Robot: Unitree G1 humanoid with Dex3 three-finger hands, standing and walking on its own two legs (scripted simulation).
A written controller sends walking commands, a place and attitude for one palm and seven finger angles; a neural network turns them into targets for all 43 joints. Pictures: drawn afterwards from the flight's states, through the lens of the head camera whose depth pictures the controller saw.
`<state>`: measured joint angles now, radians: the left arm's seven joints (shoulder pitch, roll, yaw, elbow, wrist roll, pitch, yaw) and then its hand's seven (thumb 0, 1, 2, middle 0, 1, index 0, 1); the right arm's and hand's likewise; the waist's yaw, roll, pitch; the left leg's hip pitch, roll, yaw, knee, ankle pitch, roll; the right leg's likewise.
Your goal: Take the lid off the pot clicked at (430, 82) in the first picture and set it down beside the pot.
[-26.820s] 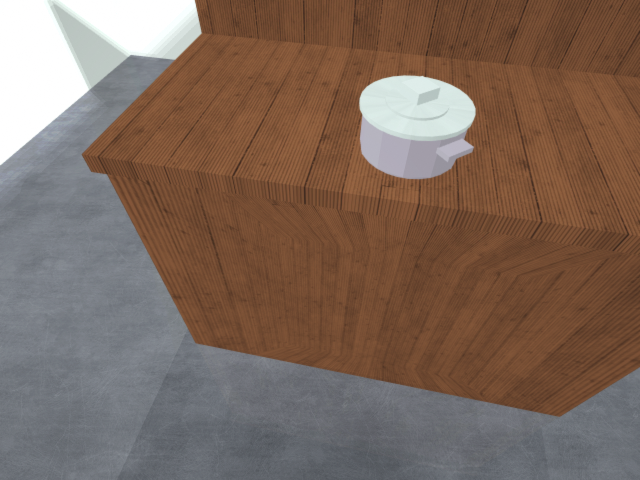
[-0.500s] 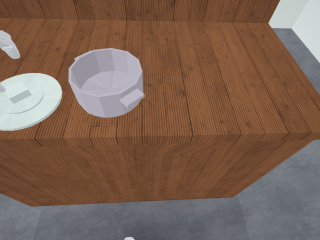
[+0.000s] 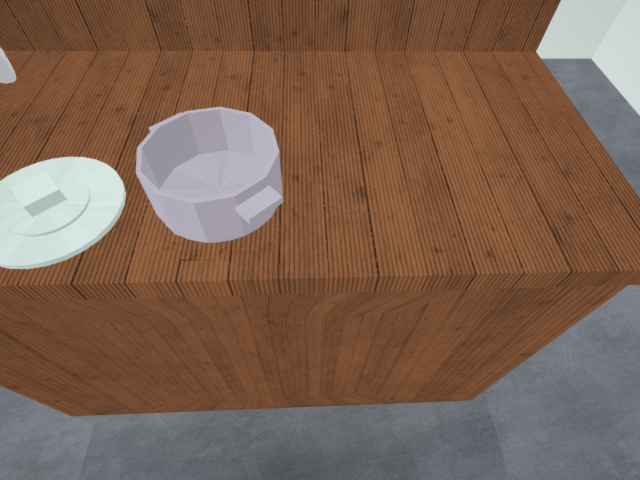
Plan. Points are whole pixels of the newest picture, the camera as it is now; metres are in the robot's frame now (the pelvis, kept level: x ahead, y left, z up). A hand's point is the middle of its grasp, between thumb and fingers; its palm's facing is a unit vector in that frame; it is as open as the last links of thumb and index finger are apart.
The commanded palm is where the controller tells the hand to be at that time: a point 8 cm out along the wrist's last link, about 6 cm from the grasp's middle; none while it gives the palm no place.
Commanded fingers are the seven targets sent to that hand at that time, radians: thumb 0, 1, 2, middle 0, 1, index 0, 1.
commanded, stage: raise the empty hand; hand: left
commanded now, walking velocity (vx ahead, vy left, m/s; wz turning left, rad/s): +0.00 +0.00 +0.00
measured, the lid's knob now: (39, 193) +0.46 +0.36 +0.09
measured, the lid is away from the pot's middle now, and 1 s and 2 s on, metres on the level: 0.22 0.22 0.22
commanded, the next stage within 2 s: draw the hand back to the body in 0.20 s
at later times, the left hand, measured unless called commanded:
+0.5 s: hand out of the picture +0.46 +0.33 +0.25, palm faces -0.20 -0.09 -0.98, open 11.1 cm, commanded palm +0.43 +0.33 +0.31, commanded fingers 0.00 -0.08 0.79 -0.41 -0.74 -0.41 -0.74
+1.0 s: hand (7, 79) +0.42 +0.26 +0.28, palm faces +0.40 -0.83 -0.39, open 11.0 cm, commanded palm +0.36 +0.31 +0.30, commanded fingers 0.00 0.06 0.81 -0.38 -0.67 -0.38 -0.67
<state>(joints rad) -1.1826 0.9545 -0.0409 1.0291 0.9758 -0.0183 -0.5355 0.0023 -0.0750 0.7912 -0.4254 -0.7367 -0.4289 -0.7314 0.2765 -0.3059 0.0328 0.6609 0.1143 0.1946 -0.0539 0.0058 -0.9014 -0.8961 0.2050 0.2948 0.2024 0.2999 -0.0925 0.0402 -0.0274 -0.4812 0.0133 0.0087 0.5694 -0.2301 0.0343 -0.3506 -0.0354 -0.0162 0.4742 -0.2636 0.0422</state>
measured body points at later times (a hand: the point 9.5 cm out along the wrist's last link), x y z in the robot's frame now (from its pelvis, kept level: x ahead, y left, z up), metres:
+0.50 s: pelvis +0.01 -0.01 +0.00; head +0.06 -0.03 +0.45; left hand +0.46 +0.33 +0.31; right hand +0.08 -0.29 -0.12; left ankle +0.03 +0.10 -0.73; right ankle -0.02 -0.16 -0.73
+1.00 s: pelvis +0.01 -0.03 +0.01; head +0.03 -0.03 +0.46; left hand +0.39 +0.31 +0.30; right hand +0.17 -0.26 -0.09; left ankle +0.03 +0.10 -0.73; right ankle -0.02 -0.16 -0.73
